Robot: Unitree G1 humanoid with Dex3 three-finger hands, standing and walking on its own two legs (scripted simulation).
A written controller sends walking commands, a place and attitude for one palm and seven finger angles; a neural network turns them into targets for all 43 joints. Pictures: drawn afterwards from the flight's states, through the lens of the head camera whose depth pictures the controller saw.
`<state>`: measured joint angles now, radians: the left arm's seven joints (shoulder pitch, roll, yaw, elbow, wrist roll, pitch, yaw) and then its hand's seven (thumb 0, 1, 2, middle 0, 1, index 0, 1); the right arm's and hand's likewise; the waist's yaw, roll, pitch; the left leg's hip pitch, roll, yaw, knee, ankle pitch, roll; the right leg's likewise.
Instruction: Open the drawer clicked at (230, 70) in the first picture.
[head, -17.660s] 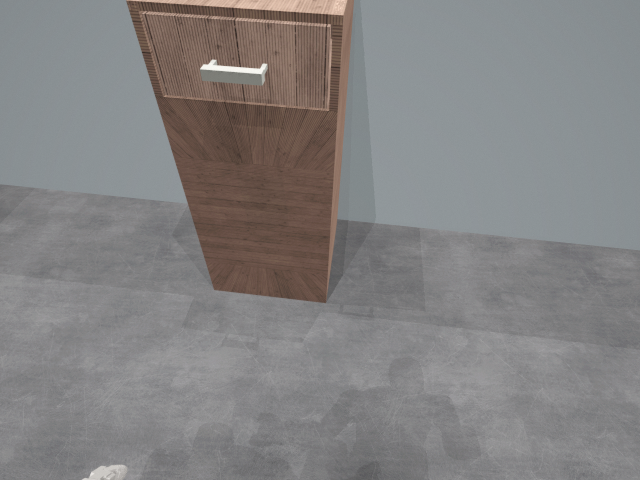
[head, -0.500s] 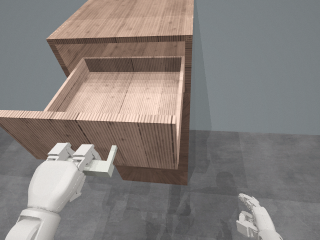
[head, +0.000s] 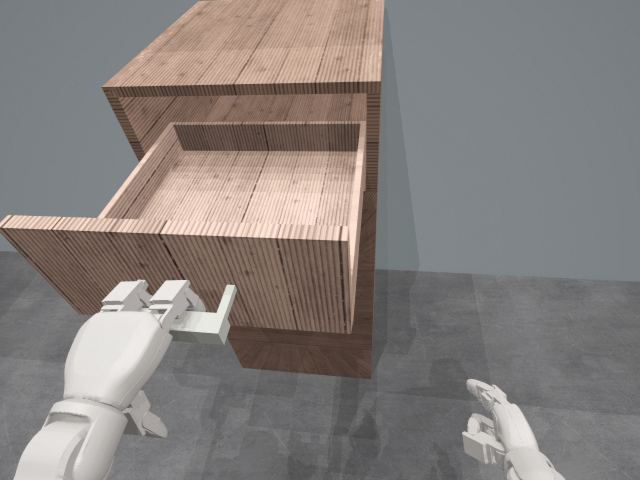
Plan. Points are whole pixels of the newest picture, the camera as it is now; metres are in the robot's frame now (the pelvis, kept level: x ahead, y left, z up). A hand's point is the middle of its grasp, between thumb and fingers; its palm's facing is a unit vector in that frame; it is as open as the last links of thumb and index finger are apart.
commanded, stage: lift the hand off the handle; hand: left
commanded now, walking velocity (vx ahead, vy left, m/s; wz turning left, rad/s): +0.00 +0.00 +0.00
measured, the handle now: (176, 307) +0.27 +0.20 +0.12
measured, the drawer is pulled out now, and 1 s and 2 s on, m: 0.29 0.30 0.29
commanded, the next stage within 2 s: draw the hand back to the body in 1.62 s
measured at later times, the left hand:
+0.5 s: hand (158, 349) +0.22 +0.21 +0.11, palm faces +0.07 -0.10 -0.99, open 13.7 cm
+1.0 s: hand (136, 313) +0.23 +0.21 +0.17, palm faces +0.13 -0.09 -0.99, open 13.5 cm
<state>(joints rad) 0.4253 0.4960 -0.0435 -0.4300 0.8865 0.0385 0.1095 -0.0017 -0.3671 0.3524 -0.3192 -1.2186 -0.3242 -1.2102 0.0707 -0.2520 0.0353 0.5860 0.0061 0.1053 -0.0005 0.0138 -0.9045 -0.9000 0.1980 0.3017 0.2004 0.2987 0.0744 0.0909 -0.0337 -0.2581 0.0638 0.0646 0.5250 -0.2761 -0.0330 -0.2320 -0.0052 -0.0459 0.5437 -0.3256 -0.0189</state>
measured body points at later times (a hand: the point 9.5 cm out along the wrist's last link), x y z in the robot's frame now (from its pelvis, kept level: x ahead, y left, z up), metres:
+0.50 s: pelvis -0.02 +0.00 +0.00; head -0.03 -0.04 +0.45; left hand +0.21 +0.21 +0.16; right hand +0.21 -0.18 -0.09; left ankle +0.00 +0.14 -0.73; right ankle -0.02 -0.10 -0.73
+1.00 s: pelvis -0.02 +0.01 +0.01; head -0.04 -0.05 +0.45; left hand +0.21 +0.21 +0.22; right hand +0.23 -0.16 -0.08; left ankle +0.00 +0.14 -0.73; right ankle -0.02 -0.10 -0.73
